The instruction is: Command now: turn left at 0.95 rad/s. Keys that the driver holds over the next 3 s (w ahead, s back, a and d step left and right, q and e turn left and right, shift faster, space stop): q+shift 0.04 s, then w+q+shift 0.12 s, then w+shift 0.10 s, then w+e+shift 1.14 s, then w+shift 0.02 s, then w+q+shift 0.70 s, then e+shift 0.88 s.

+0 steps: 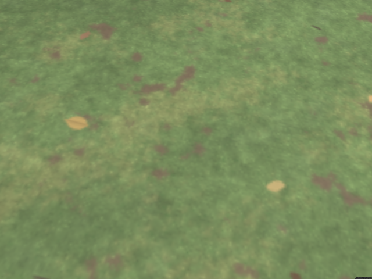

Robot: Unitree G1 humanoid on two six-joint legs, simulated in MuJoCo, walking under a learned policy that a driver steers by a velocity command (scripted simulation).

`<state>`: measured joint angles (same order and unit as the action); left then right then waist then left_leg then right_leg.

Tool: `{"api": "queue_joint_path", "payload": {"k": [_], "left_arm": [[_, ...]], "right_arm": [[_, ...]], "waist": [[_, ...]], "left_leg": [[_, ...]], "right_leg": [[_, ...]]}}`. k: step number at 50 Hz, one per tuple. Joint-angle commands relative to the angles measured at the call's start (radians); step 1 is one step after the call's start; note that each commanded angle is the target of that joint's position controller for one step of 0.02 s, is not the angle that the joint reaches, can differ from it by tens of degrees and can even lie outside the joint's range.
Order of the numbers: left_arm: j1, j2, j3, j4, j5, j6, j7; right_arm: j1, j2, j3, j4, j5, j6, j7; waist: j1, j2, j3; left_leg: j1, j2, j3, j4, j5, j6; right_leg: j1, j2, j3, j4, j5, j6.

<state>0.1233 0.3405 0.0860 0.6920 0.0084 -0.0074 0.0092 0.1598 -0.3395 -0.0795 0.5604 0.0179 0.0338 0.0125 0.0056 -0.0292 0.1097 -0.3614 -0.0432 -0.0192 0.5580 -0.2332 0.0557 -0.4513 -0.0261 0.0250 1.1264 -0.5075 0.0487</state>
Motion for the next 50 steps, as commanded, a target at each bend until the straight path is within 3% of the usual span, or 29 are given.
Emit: {"api": "queue_joint_path", "payload": {"k": [1,2,4,6,8,13,17,18,19,20,21,22,23,25,27,30,34,36,37,38,39,40,41,42,43,44,46,48,50], "left_arm": [[-0.03,0.112,0.027,-0.087,0.014,-0.015,0.016],[-0.005,0.098,0.023,-0.077,0.012,-0.014,0.013],[0.014,0.082,0.014,-0.067,-0.002,-0.023,0.0],[-0.037,0.078,0.01,-0.085,-0.016,-0.038,-0.011],[-0.073,0.081,0.009,-0.095,-0.024,-0.061,-0.019],[-0.059,0.057,-0.003,-0.092,-0.032,-0.102,-0.032],[0.139,0.055,-0.002,-0.034,-0.034,-0.118,-0.03],[0.254,0.08,0.002,-0.004,-0.025,-0.124,-0.028],[0.312,0.193,0.022,-0.001,-0.002,-0.124,-0.037],[0.318,0.193,0.023,-0.003,-0.004,-0.122,-0.056],[0.299,0.15,0.01,-0.013,-0.013,-0.119,-0.056],[0.314,0.121,0.0,-0.021,-0.012,-0.115,-0.052],[0.332,0.107,-0.006,-0.021,-0.017,-0.107,-0.046],[0.351,0.065,-0.024,-0.009,-0.029,-0.089,-0.028],[0.365,0.041,-0.035,0.005,-0.036,-0.077,-0.011],[0.366,0.054,-0.033,0.028,-0.042,-0.064,0.011],[0.389,0.062,-0.028,0.061,-0.059,-0.057,0.018],[0.355,0.079,-0.02,0.058,-0.061,-0.053,0.016],[0.321,0.087,-0.017,0.045,-0.053,-0.053,0.011],[0.267,0.073,-0.022,0.009,-0.028,-0.056,0.004],[0.346,-0.058,-0.058,-0.024,-0.034,-0.071,0.005],[0.39,-0.055,-0.07,-0.051,-0.085,-0.076,0.011],[0.296,0.019,-0.05,-0.043,-0.094,-0.071,0.015],[0.219,0.038,-0.045,-0.046,-0.073,-0.066,0.012],[0.173,0.027,-0.043,-0.054,-0.052,-0.063,0.005],[0.141,0.001,-0.042,-0.069,-0.047,-0.053,-0.003],[0.119,-0.054,-0.055,-0.101,-0.065,-0.022,-0.018],[0.095,-0.059,-0.061,-0.135,-0.057,-0.007,-0.027],[0.07,-0.037,-0.064,-0.155,-0.048,-0.011,-0.041]], "right_arm": [[-0.04,-0.175,-0.051,-0.078,0.003,-0.015,-0.028],[-0.048,-0.176,-0.051,-0.079,-0.005,-0.011,-0.036],[-0.005,-0.167,-0.048,-0.067,0.009,-0.016,-0.042],[0.016,-0.187,-0.048,-0.059,0.013,-0.027,-0.041],[0.038,-0.195,-0.048,-0.046,0.012,-0.036,-0.041],[0.074,-0.144,-0.018,-0.022,0.008,-0.054,-0.028],[0.06,-0.073,0.017,-0.024,-0.003,-0.065,-0.013],[0.037,-0.011,0.037,-0.036,-0.007,-0.072,-0.013],[0.035,0.035,0.052,-0.09,0.004,-0.096,-0.014],[0.002,-0.038,0.036,-0.105,0.031,-0.118,-0.019],[-0.043,-0.077,0.026,-0.099,0.038,-0.134,-0.017],[-0.064,-0.071,0.029,-0.092,0.014,-0.147,-0.014],[-0.087,-0.055,0.032,-0.092,-0.009,-0.16,-0.01],[-0.123,-0.038,0.029,-0.093,-0.022,-0.172,0.0],[-0.168,-0.017,0.031,-0.097,-0.019,-0.176,0.004],[-0.242,0.032,0.042,-0.099,-0.013,-0.187,0.017],[-0.291,0.004,0.026,-0.102,0.014,-0.193,0.025],[-0.215,-0.056,-0.003,-0.093,0.025,-0.195,0.013],[-0.092,-0.095,-0.023,-0.069,0.028,-0.192,-0.002],[0.136,-0.144,-0.044,-0.028,0.03,-0.181,-0.021],[0.338,-0.212,-0.058,0.014,0.0,-0.159,-0.029],[0.317,-0.179,-0.048,0.029,-0.008,-0.155,-0.011],[0.246,-0.096,-0.031,0.021,-0.008,-0.15,-0.017],[0.233,-0.071,-0.025,0.043,-0.011,-0.144,-0.023],[0.208,-0.048,-0.017,0.062,-0.028,-0.137,-0.024],[0.175,-0.017,-0.006,0.077,-0.043,-0.136,-0.023],[0.118,0.021,0.002,0.103,-0.028,-0.142,-0.016],[0.06,0.002,-0.002,0.112,-0.015,-0.148,-0.014],[0.003,-0.049,-0.014,0.112,-0.016,-0.158,-0.018]], "waist": [[0.006,0.12,-0.175],[0.016,0.126,-0.19],[0.002,0.127,-0.232],[-0.021,0.185,-0.19],[-0.033,0.2,-0.158],[-0.047,0.227,-0.132],[0.036,0.183,-0.12],[0.075,0.072,-0.117],[0.058,-0.197,-0.094],[0.061,-0.199,-0.014],[0.058,-0.115,0.041],[0.063,-0.073,0.013],[0.07,-0.052,-0.005],[0.068,-0.088,-0.006],[0.077,-0.109,-0.007],[0.089,-0.111,-0.015],[0.085,-0.142,-0.03],[0.016,-0.163,-0.071],[-0.059,-0.148,-0.151],[-0.176,-0.103,-0.314],[-0.185,0.186,-0.547],[-0.139,0.426,-0.541],[-0.152,0.324,-0.326],[-0.154,0.198,-0.209],[-0.127,0.111,-0.134],[-0.092,0.112,-0.07],[-0.042,0.142,-0.008],[0.002,0.126,0.028],[0.033,0.109,0.051]], "left_leg": [[0.204,0.221,-0.338,-0.233,0.297,0.179],[0.185,0.204,-0.331,-0.228,0.32,0.18],[0.177,0.17,-0.367,-0.281,-0.126,0.179],[0.152,0.175,-0.454,-0.331,-0.36,0.184],[0.146,0.173,-0.488,-0.326,-0.381,0.178],[0.072,0.179,-0.474,-0.268,-0.342,0.155],[-0.044,0.145,-0.393,-0.139,-0.399,0.108],[-0.14,0.076,-0.293,0.098,-0.344,0.066],[-0.388,-0.026,-0.105,0.425,-0.281,0.001],[-0.579,0.004,-0.103,0.586,-0.285,-0.004],[-0.619,0.053,-0.12,0.631,-0.193,0.007],[-0.603,0.065,-0.111,0.628,-0.132,0.008],[-0.579,0.074,-0.102,0.581,-0.091,0.0],[-0.497,0.083,-0.084,0.448,-0.015,-0.032],[-0.419,0.055,-0.054,0.322,0.04,-0.068],[-0.248,-0.003,-0.023,0.108,0.128,-0.105],[-0.009,-0.026,-0.039,-0.04,0.179,-0.12],[0.145,-0.028,-0.034,-0.092,0.117,-0.092],[0.323,0.001,-0.041,-0.108,0.106,-0.064],[0.632,0.108,-0.109,-0.056,0.042,-0.015],[1.026,0.385,-0.536,-0.094,-0.334,0.115],[0.976,0.489,-0.851,-0.245,-0.595,0.166],[0.819,0.443,-0.729,-0.272,-0.556,0.137],[0.695,0.412,-0.555,-0.273,-0.372,0.123],[0.572,0.375,-0.447,-0.298,-0.228,0.118],[0.469,0.34,-0.348,-0.328,-0.135,0.108],[0.347,0.334,-0.217,-0.372,-0.026,0.097],[0.269,0.334,-0.102,-0.415,0.09,0.091],[0.2,0.306,0.03,-0.463,0.155,0.075]], "right_leg": [[-0.147,0.007,0.072,-0.017,0.122,0.012],[-0.119,0.027,0.07,-0.043,0.15,0.026],[-0.088,0.04,0.07,-0.175,0.218,0.031],[-0.093,0.059,0.076,-0.286,0.222,0.033],[-0.081,0.07,0.088,-0.374,0.218,0.028],[0.076,0.046,0.04,-0.499,0.251,0.01],[0.322,0.025,-0.025,-0.616,0.253,-0.063],[0.417,-0.063,0.137,-0.693,0.116,-0.106],[0.526,-0.251,0.605,-0.891,-0.215,-0.256],[0.504,-0.348,0.896,-0.991,-0.444,-0.352],[0.478,-0.331,0.836,-0.972,-0.379,-0.344],[0.489,-0.277,0.729,-0.949,-0.274,-0.322],[0.493,-0.231,0.648,-0.947,-0.179,-0.308],[0.455,-0.164,0.537,-0.964,-0.043,-0.287],[0.406,-0.131,0.467,-0.976,0.101,-0.285],[0.305,-0.089,0.394,-0.958,0.237,-0.272],[0.238,-0.093,0.419,-0.92,0.323,-0.249],[0.243,-0.096,0.43,-0.82,0.565,-0.215],[0.204,-0.059,0.392,-0.666,0.706,-0.181],[0.063,-0.025,0.345,-0.399,0.675,-0.146],[-0.248,0.088,0.231,-0.027,0.231,-0.098],[-0.402,0.042,0.169,0.176,-0.024,-0.092],[-0.485,-0.018,0.134,0.247,0.066,-0.091],[-0.484,-0.058,0.097,0.253,0.126,-0.093],[-0.447,-0.087,0.086,0.226,0.162,-0.094],[-0.417,-0.113,0.087,0.208,0.18,-0.097],[-0.408,-0.16,0.084,0.192,0.165,-0.094],[-0.423,-0.177,0.082,0.159,0.217,-0.077],[-0.367,-0.179,0.066,0.031,0.362,-0.063]]}}
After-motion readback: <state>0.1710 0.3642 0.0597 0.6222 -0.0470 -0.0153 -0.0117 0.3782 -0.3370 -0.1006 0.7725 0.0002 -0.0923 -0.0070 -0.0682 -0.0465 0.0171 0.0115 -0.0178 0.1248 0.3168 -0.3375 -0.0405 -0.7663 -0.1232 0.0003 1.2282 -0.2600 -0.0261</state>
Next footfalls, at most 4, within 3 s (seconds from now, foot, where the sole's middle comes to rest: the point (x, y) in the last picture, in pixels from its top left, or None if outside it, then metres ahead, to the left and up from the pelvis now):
0.36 right None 0.17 -0.13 -0.77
0.76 left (135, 257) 0.46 0.18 -0.77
1.18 right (230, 166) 0.82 -0.18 -0.77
1.66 left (249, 85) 1.27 -0.29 -0.77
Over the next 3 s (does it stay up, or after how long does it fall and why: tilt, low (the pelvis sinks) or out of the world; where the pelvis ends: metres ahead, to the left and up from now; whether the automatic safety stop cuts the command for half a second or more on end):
stays up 1.72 -0.59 0.00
